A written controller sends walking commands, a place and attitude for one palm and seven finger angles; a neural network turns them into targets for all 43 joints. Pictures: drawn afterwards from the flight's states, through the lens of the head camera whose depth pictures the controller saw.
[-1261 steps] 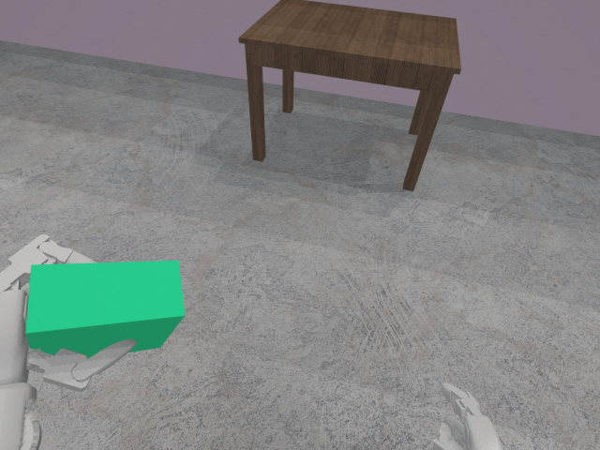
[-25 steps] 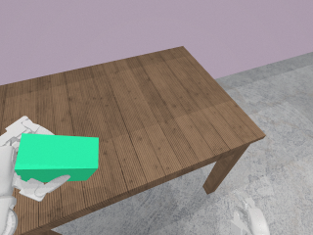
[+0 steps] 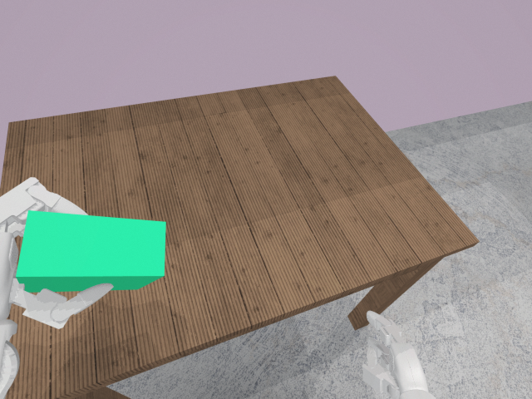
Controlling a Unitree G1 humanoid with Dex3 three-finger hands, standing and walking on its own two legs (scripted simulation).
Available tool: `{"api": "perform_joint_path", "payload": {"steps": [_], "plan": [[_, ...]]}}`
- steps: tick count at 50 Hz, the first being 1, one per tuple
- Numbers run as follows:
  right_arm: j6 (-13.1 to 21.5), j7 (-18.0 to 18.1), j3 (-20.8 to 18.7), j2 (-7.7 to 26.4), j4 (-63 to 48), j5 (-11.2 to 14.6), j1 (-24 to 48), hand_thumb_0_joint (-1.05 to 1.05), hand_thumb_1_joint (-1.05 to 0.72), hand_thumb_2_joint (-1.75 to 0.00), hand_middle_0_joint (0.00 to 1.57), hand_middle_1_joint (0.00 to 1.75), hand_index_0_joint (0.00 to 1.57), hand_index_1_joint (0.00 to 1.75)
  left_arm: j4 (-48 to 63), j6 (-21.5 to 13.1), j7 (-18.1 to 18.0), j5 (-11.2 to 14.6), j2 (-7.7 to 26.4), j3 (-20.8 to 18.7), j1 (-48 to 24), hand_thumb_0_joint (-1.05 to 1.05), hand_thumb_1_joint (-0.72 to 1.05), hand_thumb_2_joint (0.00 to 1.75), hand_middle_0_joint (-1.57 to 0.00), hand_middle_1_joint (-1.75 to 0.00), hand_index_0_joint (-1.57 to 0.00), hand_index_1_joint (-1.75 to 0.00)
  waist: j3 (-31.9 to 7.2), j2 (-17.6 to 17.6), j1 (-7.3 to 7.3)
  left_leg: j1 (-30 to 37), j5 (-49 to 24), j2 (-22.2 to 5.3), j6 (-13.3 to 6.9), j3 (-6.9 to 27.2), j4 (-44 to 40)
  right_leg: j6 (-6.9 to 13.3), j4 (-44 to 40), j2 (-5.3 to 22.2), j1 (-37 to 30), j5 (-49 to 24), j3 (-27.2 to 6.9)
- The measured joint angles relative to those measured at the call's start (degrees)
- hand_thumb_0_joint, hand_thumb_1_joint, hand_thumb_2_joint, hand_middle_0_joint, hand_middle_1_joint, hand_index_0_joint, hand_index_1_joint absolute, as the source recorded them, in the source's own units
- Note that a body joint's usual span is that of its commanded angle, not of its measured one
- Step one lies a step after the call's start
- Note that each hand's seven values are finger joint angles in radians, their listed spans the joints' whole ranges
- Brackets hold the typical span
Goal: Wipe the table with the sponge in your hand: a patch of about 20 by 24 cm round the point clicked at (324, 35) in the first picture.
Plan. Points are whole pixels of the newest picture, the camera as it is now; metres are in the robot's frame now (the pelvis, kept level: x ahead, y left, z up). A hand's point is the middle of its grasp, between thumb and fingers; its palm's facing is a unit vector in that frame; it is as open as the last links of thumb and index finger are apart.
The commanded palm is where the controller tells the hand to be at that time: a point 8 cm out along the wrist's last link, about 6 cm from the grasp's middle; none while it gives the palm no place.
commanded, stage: come to a stop and stand still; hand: left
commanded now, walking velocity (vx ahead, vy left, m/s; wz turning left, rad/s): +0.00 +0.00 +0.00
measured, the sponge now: (113, 258) +0.24 +0.21 +0.12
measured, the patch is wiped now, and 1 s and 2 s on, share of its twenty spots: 0.00 0.00 0.00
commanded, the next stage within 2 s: look again from close up in 0.06 s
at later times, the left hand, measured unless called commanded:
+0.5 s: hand (101, 268) +0.21 +0.21 +0.15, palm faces +0.33 -0.85 -0.40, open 10.2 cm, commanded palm +0.15 +0.24 +0.17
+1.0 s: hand (67, 235) +0.23 +0.23 +0.18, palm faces +0.43 -0.80 -0.41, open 10.2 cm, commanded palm +0.15 +0.24 +0.17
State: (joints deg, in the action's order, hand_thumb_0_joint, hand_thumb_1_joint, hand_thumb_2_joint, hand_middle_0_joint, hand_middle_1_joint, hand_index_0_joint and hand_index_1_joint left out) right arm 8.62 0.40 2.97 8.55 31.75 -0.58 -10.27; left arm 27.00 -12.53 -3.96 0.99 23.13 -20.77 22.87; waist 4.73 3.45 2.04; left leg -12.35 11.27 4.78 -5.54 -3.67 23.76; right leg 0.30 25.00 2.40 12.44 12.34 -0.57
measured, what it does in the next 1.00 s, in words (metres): stands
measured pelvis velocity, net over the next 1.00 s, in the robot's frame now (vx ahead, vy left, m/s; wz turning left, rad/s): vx -0.02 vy -0.04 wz -0.01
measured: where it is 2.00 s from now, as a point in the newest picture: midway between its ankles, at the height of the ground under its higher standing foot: outside the picture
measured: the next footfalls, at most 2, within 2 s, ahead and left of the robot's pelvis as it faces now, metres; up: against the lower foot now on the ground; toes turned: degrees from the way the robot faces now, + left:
none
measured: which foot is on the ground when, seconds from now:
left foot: down 0.00-1.00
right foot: down 0.00-1.00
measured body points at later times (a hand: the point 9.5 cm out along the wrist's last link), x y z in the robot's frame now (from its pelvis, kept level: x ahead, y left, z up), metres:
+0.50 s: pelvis -0.01 -0.04 +0.00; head +0.01 -0.02 +0.45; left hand +0.19 +0.25 +0.17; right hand +0.17 -0.27 -0.07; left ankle +0.02 +0.05 -0.74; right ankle +0.01 -0.16 -0.74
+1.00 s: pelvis -0.02 -0.04 +0.00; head +0.01 -0.03 +0.45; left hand +0.20 +0.28 +0.20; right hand +0.16 -0.26 -0.07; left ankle +0.02 +0.05 -0.74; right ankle +0.01 -0.16 -0.74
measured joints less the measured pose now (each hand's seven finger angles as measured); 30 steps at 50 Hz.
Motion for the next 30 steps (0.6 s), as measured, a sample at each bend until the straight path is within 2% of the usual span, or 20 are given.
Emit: {"api": "perform_joint_path", "payload": {"steps": [11, 22, 30], "plan": [[-1.41, 0.87, -1.24, 2.33, 1.18, 0.68, -1.66, 0.01, -0.90, -0.90, 0.20, 0.30, 0.20, 0.30, -0.74, -0.14, -0.98, 0.16, -1.51, 0.35, 0.85, -0.01, -0.50, 1.03, -0.76, -1.33, -0.73, -1.33, -0.40, -2.23, -0.48, -0.47, 0.11, -1.55, 1.06, 0.80, 0.79, -2.11, -3.23, -1.36, -1.46, -2.19, 0.86], [-1.30, 1.94, -2.36, 3.78, 1.64, 0.98, -2.16, 0.01, -0.90, -0.90, 0.20, 0.30, 0.20, 0.30, -2.31, 0.07, -0.96, 0.40, -2.33, 1.57, 2.05, -0.01, -0.50, 1.03, -0.75, -1.33, -0.73, -1.33, -2.00, -3.34, -1.41, -0.97, -0.03, -3.32, 2.28, 1.50, 1.04, -0.54, -4.11, -3.15, -1.46, -2.77, 1.52], [-1.22, 2.27, -2.54, 4.07, 1.55, 1.17, -1.66, 0.01, -0.90, -0.90, 0.20, 0.30, 0.20, 0.30, -2.57, 1.05, -0.89, 0.96, -2.17, 1.73, 2.46, -0.01, -0.50, 1.03, -0.75, -1.33, -0.73, -1.33, -2.71, -3.65, -1.46, -1.34, -0.17, -4.34, 3.13, 1.75, 1.04, 0.35, -4.88, -4.18, -1.38, -3.34, 1.71]]}}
